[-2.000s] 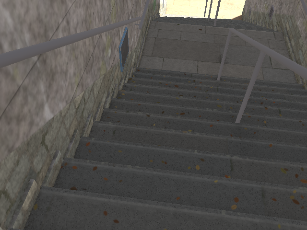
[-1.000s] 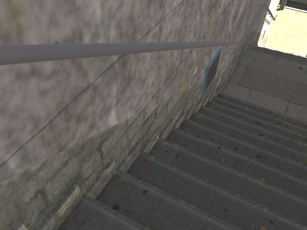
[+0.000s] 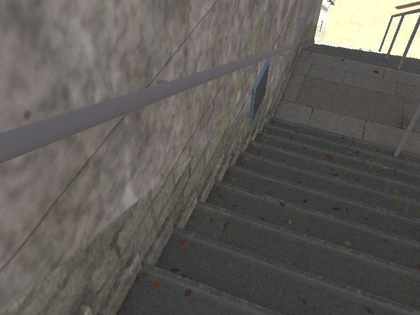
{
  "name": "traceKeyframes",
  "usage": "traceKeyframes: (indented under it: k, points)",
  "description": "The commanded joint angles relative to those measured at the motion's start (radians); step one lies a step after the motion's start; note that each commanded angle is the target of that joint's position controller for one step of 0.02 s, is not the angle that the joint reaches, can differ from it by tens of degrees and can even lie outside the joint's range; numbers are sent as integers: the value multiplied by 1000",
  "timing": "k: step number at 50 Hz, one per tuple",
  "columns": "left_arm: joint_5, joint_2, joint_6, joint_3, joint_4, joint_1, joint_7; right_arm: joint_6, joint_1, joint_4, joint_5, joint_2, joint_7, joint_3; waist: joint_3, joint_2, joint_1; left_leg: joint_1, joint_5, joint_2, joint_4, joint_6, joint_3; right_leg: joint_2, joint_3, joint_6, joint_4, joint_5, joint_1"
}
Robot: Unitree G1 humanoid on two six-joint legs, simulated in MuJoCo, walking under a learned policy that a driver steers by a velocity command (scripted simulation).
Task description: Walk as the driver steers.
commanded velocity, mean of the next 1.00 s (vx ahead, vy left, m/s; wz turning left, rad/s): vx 0.13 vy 0.00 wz -0.32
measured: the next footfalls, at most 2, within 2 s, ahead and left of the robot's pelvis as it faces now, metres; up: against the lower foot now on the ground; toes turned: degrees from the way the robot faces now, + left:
right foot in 0.54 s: -0.05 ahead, -0.15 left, +0.00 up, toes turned -14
left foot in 1.16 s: +0.27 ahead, -0.01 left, -0.16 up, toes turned -17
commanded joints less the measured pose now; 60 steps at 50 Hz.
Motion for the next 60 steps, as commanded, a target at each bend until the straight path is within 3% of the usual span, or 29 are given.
traceKeyframes:
  k: [1,7,8,9,12,14,15,16,18,23,25,26,27,28,29,30,32,33,35,37,44,47,49,51,52,56,58,59,60]
  points:
    - [0,67,-10,10,1,14,1,-11,19,-4,-4,-63,1,-6,-4,9,1,-30,171,110,-63,29,-106,-136,123,10,-43,156,0]
    - [1,61,-18,11,33,4,-3,-19,9,27,-2,-59,-3,-9,-6,22,10,-17,159,106,-70,29,-98,-139,135,18,-59,143,-25]
    - [-19,33,-5,8,-25,-70,-68,-3,-5,2,-77,-154,83,-36,67,30,-9,-63,131,46,-33,35,3,-42,61,4,-7,91,-136]
    - [-6,91,0,28,-45,-89,-90,2,-19,-18,-91,-187,108,-60,-12,-8,-22,-14,112,37,-15,55,7,-27,64,-17,12,86,-164]
    - [28,87,-4,52,-121,-82,-41,-21,-6,-67,-73,-213,77,-101,-48,38,-34,-18,126,99,6,137,-28,-26,91,-46,129,57,-252]
    - [41,62,-8,53,-203,-87,26,-55,38,-104,-100,-246,23,-132,-151,159,-96,-2,198,338,-58,317,-260,11,121,27,561,-228,-317]
    - [36,61,-11,59,-235,-90,52,-94,100,-93,-104,-235,-5,-130,-140,121,-93,18,179,442,-105,383,-324,-22,173,59,823,-402,-473]
    - [39,48,-18,49,-239,-60,57,-131,63,-96,-115,-206,-20,-121,-105,76,-55,-44,109,457,-125,346,-275,-105,223,72,938,-421,-507]
    - [53,26,-19,36,-249,-25,45,-155,-11,-131,-49,-184,-27,-125,-88,35,-21,-36,224,367,-95,296,-142,-133,150,104,851,-450,-529]
    - [56,27,-26,21,-278,2,-2,-155,-66,-219,-115,-290,-39,-159,-141,111,-37,-247,135,286,15,166,50,-75,-76,116,680,-162,-310]
    - [42,66,-20,46,-269,49,4,-133,-36,-202,-68,-264,-45,-152,-111,134,-19,-219,15,346,62,125,-8,-66,-70,60,386,-90,-267]
    - [26,101,-27,76,-226,157,9,-125,-56,-209,-73,-264,-35,-145,-126,95,30,-324,-84,329,170,94,14,-35,-57,33,272,45,-79]
    - [26,170,-49,117,-172,297,32,-129,-47,-217,-100,-181,-26,-118,-141,-32,77,-498,-377,243,371,44,87,-60,36,-15,179,199,103]
    - [82,353,-82,154,-196,408,64,-132,48,-285,-62,-84,-22,-94,-241,-183,34,-704,-613,84,678,-18,82,-426,523,-296,175,633,255]
    - [157,286,-115,128,-166,437,30,-117,-32,-323,-23,-110,-8,-87,-70,-45,145,-886,-481,13,666,-25,-266,-512,696,-350,34,127,135]
    - [116,211,-130,113,-169,320,-11,-100,-90,-334,-48,-177,8,-98,37,-129,117,-992,-344,39,710,14,-303,-469,664,-312,-16,-256,77]
    - [14,126,-124,76,-220,62,-64,-89,27,-268,-92,-273,15,-136,-4,-121,-23,-797,-164,54,890,41,-157,-306,443,-209,0,-415,-227]
    - [27,93,-114,56,-217,14,-80,-83,59,-264,-111,-211,27,-109,20,-130,-62,-685,-77,67,979,49,-125,-262,368,-188,6,-358,-422]
    - [61,89,-119,43,-204,34,-65,-77,125,-256,-98,-115,48,-62,-19,-66,-58,-628,33,66,1088,20,-97,-217,325,-191,23,-299,-520]
    - [74,99,-140,37,-129,163,-32,-78,138,-252,-81,-129,58,-42,-35,-52,-4,-681,53,70,1056,-11,-80,-200,308,-204,59,-259,-439]
    - [71,60,-152,-13,-22,374,-27,-83,-31,-257,-116,-142,61,-1,-77,-126,87,-794,43,84,737,-12,-23,-229,401,-260,282,65,-186]
    - [46,-22,-145,-33,64,616,37,-95,-177,-256,-130,-91,69,26,-22,-91,216,-1198,385,131,391,-28,-120,-238,524,-252,468,-88,151]
    - [36,-14,-130,-39,11,528,32,-95,-156,-228,-119,-94,92,35,-9,-2,181,-853,615,115,177,-7,-50,-154,422,-233,505,-177,-238]
    - [84,77,-113,-28,-20,385,-29,-72,-99,-243,-113,-91,111,35,50,-91,79,-284,577,70,364,9,47,-117,371,-234,389,-404,-834]
    - [82,86,-117,-27,-48,324,-44,-63,-68,-251,-114,-115,114,28,54,-84,48,-194,482,68,426,-1,45,-111,379,-234,391,-464,-899]
    - [52,132,-131,-16,-57,291,-31,-78,-24,-244,-80,-154,101,24,67,-38,46,-160,202,73,134,-1,-17,-142,452,-202,653,-349,-548]
    - [86,163,-104,-8,-25,292,-87,-102,346,-93,-51,-275,110,-42,-2,49,-109,178,293,68,-35,42,45,-72,348,-139,1061,-162,-541]
    - [92,56,-107,-17,60,491,-132,-103,556,-37,-94,-333,122,-83,-144,189,-114,492,528,154,214,196,-46,65,265,-57,1510,-339,-772]
    - [57,-12,-119,-14,39,619,-139,-98,519,-76,-107,-390,135,-81,-282,214,1,650,979,284,400,321,-203,84,182,-31,1791,-528,-1006]
Keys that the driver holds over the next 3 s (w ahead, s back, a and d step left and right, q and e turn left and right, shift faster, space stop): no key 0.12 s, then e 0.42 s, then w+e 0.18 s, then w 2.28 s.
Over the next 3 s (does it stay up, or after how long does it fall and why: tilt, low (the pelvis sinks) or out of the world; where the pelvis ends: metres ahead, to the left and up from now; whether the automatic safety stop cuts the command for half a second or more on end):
stays up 1.07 -0.41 -0.65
